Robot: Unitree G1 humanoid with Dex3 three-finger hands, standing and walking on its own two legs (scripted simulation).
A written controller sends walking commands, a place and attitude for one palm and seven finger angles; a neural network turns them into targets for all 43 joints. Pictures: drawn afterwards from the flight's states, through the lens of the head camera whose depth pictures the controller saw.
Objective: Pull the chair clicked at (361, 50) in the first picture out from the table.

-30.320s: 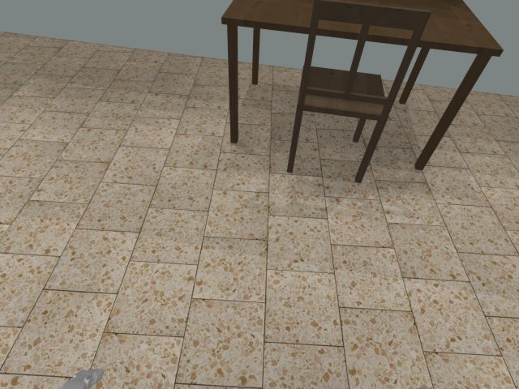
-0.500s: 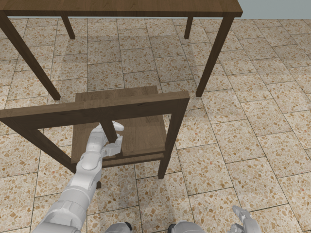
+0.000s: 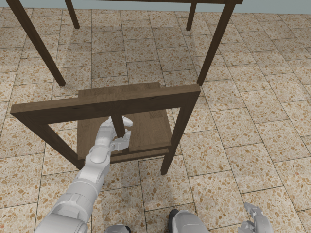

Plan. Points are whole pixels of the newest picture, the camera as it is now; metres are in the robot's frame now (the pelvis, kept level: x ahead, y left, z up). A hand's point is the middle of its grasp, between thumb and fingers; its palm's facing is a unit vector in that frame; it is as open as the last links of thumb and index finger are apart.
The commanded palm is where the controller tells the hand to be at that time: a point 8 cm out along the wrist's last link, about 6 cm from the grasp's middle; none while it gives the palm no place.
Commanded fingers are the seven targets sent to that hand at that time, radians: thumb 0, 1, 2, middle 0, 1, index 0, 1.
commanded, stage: step backward, pulling the chair out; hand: left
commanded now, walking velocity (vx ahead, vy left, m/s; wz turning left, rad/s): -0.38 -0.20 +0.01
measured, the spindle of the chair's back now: (121, 135) +0.39 +0.10 -0.10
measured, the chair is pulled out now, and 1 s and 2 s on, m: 0.56 0.73 0.73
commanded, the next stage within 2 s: stop walking, hand still on the chair in 0.36 s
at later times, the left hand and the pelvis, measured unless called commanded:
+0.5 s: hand (127, 176) +0.25 +0.07 -0.06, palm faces -0.03 -0.99 -0.16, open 5.5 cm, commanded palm +0.23 +0.13 -0.05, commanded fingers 0.00 0.90 0.90 -0.50 -1.45 -0.50 -1.45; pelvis -0.10 -0.03 +0.00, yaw +3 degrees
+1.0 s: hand (122, 204) +0.19 +0.08 -0.06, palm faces -0.06 -0.99 -0.15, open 5.6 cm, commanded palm +0.17 +0.13 -0.05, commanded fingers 0.00 0.90 0.90 -0.50 -1.45 -0.50 -1.45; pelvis -0.09 -0.02 +0.00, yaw +1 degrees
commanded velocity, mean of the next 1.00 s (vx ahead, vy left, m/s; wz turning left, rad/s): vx -0.05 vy -0.01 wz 0.03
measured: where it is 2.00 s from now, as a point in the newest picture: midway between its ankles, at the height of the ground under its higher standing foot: outside the picture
